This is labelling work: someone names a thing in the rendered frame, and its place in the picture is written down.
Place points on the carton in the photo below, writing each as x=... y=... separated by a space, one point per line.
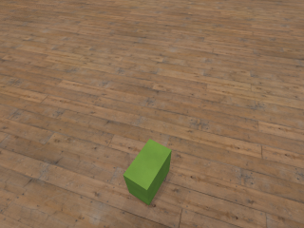
x=145 y=174

